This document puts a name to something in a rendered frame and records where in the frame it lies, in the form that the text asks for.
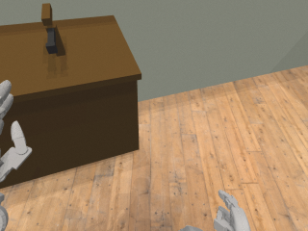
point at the robot left hand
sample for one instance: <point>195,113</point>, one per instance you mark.
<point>15,156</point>

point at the counter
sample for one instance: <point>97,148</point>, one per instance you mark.
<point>75,107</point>

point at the tap lever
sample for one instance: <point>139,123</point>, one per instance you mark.
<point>51,41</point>

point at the robot right hand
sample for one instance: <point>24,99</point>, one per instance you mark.
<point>235,220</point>

